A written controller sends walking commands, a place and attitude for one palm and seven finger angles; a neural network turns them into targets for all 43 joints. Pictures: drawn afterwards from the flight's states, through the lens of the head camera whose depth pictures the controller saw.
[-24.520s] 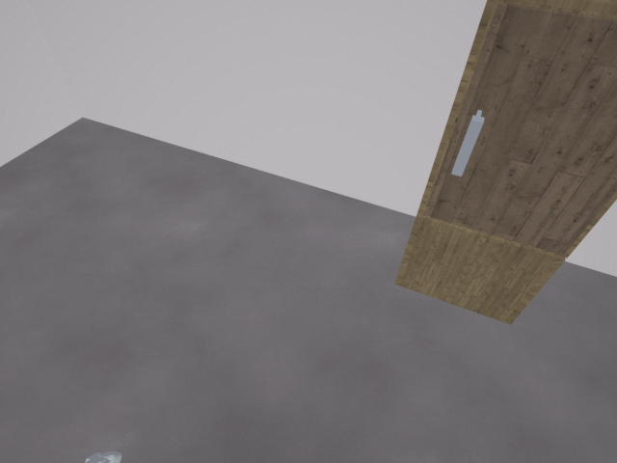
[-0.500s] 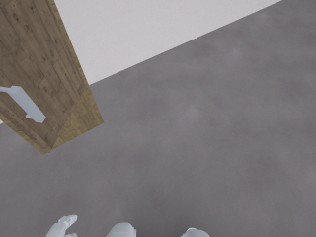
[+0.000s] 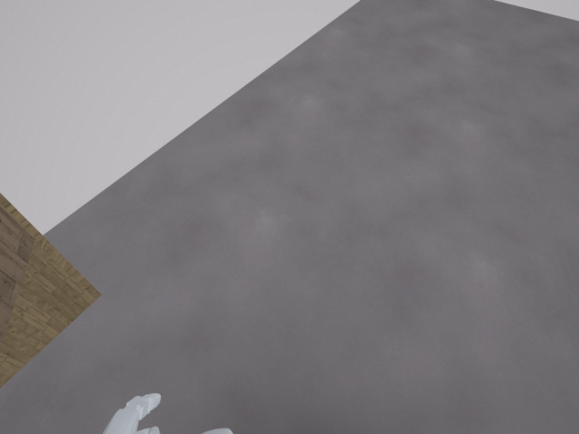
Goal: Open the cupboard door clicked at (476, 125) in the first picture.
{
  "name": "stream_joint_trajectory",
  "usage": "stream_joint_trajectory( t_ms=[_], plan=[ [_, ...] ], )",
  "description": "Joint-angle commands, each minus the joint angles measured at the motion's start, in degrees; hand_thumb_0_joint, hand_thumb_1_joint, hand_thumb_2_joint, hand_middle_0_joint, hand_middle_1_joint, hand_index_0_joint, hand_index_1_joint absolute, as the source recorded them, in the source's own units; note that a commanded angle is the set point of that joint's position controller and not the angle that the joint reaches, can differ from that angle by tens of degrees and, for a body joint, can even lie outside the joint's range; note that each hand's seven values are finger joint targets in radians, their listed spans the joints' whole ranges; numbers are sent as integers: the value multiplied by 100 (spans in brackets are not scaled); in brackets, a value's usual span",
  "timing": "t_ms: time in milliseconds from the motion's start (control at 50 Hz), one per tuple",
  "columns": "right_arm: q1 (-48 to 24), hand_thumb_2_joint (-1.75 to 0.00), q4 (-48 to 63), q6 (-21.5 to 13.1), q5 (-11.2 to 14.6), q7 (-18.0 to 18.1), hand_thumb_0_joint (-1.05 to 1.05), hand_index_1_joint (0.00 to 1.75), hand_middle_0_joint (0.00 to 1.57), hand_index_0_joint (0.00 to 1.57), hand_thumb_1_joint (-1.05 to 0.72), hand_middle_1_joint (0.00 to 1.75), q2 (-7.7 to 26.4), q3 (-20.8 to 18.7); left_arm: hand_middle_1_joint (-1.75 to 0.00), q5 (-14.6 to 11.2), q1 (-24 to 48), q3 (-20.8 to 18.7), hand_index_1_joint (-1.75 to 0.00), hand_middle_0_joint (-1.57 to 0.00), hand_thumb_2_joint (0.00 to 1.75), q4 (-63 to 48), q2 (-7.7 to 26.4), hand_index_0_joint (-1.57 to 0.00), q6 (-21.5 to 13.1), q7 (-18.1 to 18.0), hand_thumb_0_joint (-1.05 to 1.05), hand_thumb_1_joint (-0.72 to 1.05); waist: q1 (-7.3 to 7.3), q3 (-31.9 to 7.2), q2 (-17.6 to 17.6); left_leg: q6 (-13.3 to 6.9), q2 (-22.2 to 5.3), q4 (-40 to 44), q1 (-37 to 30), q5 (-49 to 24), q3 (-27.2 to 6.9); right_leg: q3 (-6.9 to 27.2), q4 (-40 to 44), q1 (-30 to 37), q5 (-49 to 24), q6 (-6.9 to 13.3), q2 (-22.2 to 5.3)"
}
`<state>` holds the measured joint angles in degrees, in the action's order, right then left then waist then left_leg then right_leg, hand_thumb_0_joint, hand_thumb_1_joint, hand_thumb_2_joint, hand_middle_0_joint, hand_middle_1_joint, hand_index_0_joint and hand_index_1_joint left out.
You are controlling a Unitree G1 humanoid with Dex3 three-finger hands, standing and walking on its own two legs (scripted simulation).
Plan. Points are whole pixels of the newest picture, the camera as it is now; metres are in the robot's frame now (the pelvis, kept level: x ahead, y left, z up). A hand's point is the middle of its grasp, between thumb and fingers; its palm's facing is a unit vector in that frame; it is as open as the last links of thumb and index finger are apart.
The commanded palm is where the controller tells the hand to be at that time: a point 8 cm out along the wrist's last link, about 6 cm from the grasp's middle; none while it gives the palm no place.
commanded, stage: walk to a spot facing it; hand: left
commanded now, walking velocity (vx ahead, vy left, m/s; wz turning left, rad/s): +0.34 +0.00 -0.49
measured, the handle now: out of the picture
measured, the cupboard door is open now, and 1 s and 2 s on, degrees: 44 44 44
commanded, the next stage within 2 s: turn to face it in 1.32 s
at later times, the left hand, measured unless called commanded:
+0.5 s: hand (217, 311) +0.33 +0.15 -0.14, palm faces -0.30 -0.94 -0.16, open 7.4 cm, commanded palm none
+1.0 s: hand (250, 264) +0.45 +0.10 -0.18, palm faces -0.31 -0.93 -0.19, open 7.3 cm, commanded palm none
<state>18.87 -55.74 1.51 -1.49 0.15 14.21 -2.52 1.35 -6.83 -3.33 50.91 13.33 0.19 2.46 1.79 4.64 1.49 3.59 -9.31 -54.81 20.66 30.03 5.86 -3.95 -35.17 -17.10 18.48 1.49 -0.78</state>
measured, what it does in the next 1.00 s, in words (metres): walks ahead, turning right: left foot, then right foot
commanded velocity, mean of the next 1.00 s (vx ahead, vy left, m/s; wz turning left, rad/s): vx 0.37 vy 0.00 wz -0.24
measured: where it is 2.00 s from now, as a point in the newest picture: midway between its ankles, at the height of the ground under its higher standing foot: (370, 291)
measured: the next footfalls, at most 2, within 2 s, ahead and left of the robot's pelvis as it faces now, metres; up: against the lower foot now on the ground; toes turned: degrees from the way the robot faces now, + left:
left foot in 0.22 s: +0.19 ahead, +0.13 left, +0.00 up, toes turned -2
right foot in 0.60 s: +0.29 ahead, -0.18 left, +0.00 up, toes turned -23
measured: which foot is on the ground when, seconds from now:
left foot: up 0.00-0.20, down 0.22-0.60, up 0.62-0.92, down 0.94-1.00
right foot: down 0.00-0.22, up 0.24-0.58, down 0.60-0.94, up 0.96-1.00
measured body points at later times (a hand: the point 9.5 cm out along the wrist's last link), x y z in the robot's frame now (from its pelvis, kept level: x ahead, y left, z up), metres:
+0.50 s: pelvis +0.17 -0.01 +0.02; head +0.23 -0.01 +0.47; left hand +0.35 +0.20 -0.13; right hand +0.08 -0.22 -0.12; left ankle +0.15 +0.13 -0.72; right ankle +0.21 -0.16 -0.68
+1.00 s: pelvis +0.39 -0.09 +0.00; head +0.41 -0.08 +0.45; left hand +0.47 +0.15 -0.16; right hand +0.39 -0.35 -0.13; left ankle +0.49 +0.00 -0.72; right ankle +0.26 -0.16 -0.68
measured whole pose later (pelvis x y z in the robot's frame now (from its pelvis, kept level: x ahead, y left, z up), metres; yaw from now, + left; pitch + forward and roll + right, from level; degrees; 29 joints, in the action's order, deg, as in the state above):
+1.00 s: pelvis +0.39 -0.09 +0.00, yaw -21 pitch +0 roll -1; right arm 9.8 -55.0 -4.6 -2.7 -0.4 9.8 -2.8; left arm 1.3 -18.1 -3.7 62.3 12.8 -1.1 1.0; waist -0.3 2.2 -2.0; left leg -1.0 -5.4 -35.8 22.0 13.2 7.9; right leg -2.2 -52.8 -15.2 27.0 2.0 -0.1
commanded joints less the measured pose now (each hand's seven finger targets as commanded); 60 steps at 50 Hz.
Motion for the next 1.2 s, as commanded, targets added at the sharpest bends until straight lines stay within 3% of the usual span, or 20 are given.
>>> stream_joint_trajectory(
  t_ms=[0, 160, 180, 200, 220, 280, 340, 480, 540, 560, 580, 620, 680, 820, 880, 920, 940, 1020, 1080, 1180],
  plan=[
    [-1159, -90, 947, -315, 16, -48, 0, 30, 20, 20, -90, 30, 545, -187, -30, 5, -682, -333, -30, -20, 90, -82, 1107, -20, -150, -223, 0, 90, -436, -190, -1282, 31, 72, -558, 1809, -402, -433, 2236, 2077, 1148, 5, 1120, -1552],
    [241, -90, 447, -452, 31, -25, 0, 30, 20, 20, -90, 30, 492, -237, -30, 7, -216, -294, -30, -20, 90, -26, 880, -20, -199, -97, 0, 90, 386, -305, -288, -62, 581, 2512, -1892, -1455, 25, 1432, 1099, -994, 765, 541, -554],
    [1023, -90, 244, -508, -44, 58, 0, 30, 20, 20, -90, 30, 1004, -359, -30, -21, -185, -213, -30, -20, 90, -138, 532, -20, -174, -59, 0, 90, 744, -593, 1001, -383, -329, 3183, -2671, -171, -1326, 904, -513, -1726, 933, 279, 60],
    [1746, -90, 128, -556, -164, 130, 0, 30, 20, 20, -90, 30, 1484, -417, -30, -59, -134, -135, -30, -20, 90, -347, 234, -20, -177, -36, 0, 90, 921, -863, 2057, -1083, -1975, 4287, -3010, 890, -3669, 254, -2578, -2623, 1816, -6, 597],
    [1473, -90, 187, -538, -125, 159, 0, 30, 20, 20, -90, 30, 1470, -377, -30, -13, 145, -192, -30, -20, 90, -444, 416, -20, -241, 0, 0, 90, 741, -612, 1113, -1495, -2300, 4560, -2473, 1120, -4142, 816, -3375, -2894, 1398, 90, 9],
    [374, -90, 396, -624, -97, 135, 0, 30, 20, 20, -90, 30, 694, -162, -30, 64, 132, -199, -30, -20, 90, -204, 307, -20, -214, 91, 0, 90, 133, 83, 760, -1114, -1506, 4524, -1289, -444, -2212, 657, -3815, -2754, 36, -56, -536],
    [467, -90, 158, -702, -46, 142, 0, 30, 20, 20, -90, 30, 540, -102, -30, 47, -35, -89, -30, -20, 90, -76, 38, -20, -105, 146, 0, 90, -14, -433, 815, -896, -912, 4179, -1689, -2613, -500, 294, -2668, -2186, -338, -140, -505],
    [711, -90, -167, -564, -79, 66, 0, 30, 20, 20, -90, 30, 499, -118, -30, 36, 617, -36, -30, -20, 90, -151, 17, -20, -109, 107, 0, 90, 93, -194, 702, -863, -970, 4074, -1379, -2651, 166, -313, -362, -778, -574, -1, -210],
    [487, -90, -210, -510, -17, 50, 0, 30, 20, 20, -90, 30, 465, -96, -30, 54, -702, -175, -30, -20, 90, 311, 405, -20, -180, 35, 0, 90, -623, -658, 87, -555, -541, 2260, -648, -3283, 612, -361, 424, 1563, -575, 258, 62],
    [378, -90, -104, -531, 76, -17, 0, 30, 20, 20, -90, 30, 194, -47, -30, 86, -1697, -328, -30, -20, 90, 588, 974, -20, -253, -61, 0, 90, -1058, -1228, -1113, -309, -31, 479, 742, -2421, 1061, 1240, 880, 3119, 145, 747, -1104],
    [116, -90, 185, -534, 135, -1, 0, 30, 20, 20, -90, 30, 0, -11, -30, -30, -2265, -446, -30, -20, 90, 747, 1483, -20, -253, -136, 0, 90, -1181, -1394, -2055, -165, 585, -1187, 1972, 638, 599, 3407, 1853, 3575, -178, 1354, -2461],
    [-480, -90, 179, -504, 82, 11, 0, 30, 20, 20, -90, 30, 147, -123, -30, -83, -1499, -329, -30, -20, 90, 581, 1093, -20, -227, -242, 0, 90, -831, -565, -1251, -211, 57, -1828, 2342, -157, -349, 2852, 2050, 2284, -229, 1333, -2174],
    [-34, -90, -148, -355, -7, -22, 0, 30, 20, 20, -90, 30, -92, -102, -30, -15, -617, -175, -30, -20, 90, 381, 523, -20, -319, -285, 0, 90, -161, -353, -912, -119, -134, -559, 1053, -712, -328, 1398, 2232, 680, -816, 1028, -1617],
    [-472, -90, 68, -416, -10, -162, 0, 30, 20, 20, -90, 30, -212, -111, -30, -32, -801, -216, -30, -20, 90, 661, 626, -20, -450, -189, 0, 90, -121, -171, -518, -121, 311, 1771, 248, -1797, 108, 959, 2230, 612, -472, 851, -1270],
    [168, -90, -120, -515, -27, -105, 0, 30, 20, 20, -90, 30, 136, -191, -30, -47, -759, -191, -30, -20, 90, 683, 537, -20, -412, -184, 0, 90, 275, -271, -89, -291, 415, 2634, -1364, -1914, 85, 633, 1132, -68, -614, 580, -884],
    [1598, -90, -434, -550, -160, 24, 0, 30, 20, 20, -90, 30, 1164, -415, -30, -87, -758, -65, -30, -20, 90, 399, 79, -20, -408, -114, 0, 90, 755, -1027, 1806, -1377, -1766, 3894, -3135, -759, -3059, -273, -2320, -1966, 1221, 39, 278],
    [1574, -90, -385, -482, -126, 52, 0, 30, 20, 20, -90, 30, 1172, -393, -30, -35, -335, -82, -30, -20, 90, 187, 208, -20, -446, -108, 0, 90, 765, -777, 1010, -1750, -2085, 4132, -2715, -305, -3585, 326, -3288, -2403, 1425, 107, 31],
    [363, -90, -124, -617, -82, 102, 0, 30, 20, 20, -90, 30, 443, -176, -30, 32, -210, -113, -30, -20, 90, 335, 136, -20, -314, -14, 0, 90, 86, -107, 587, -1165, -1346, 4431, -1243, -1180, -1753, 540, -3226, -2251, 138, -78, -656],
    [195, -90, -178, -622, -61, 65, 0, 30, 20, 20, -90, 30, 486, -188, -30, 15, -277, -41, -30, -20, 90, 389, -77, -20, -215, 34, 0, 90, -39, -264, 740, -974, -868, 4387, -940, -1796, -465, 88, -1408, -1198, -133, -134, -612],
    [-1, -90, -227, -474, -53, -3, 0, 30, 20, 20, -90, 30, 574, -232, -30, 30, -444, -96, -30, -20, 90, 463, 19, -20, -197, 32, 0, 90, -238, -93, 482, -844, -715, 4100, -311, -539, -165, -447, -163, 158, -667, -151, -251]
  ],
)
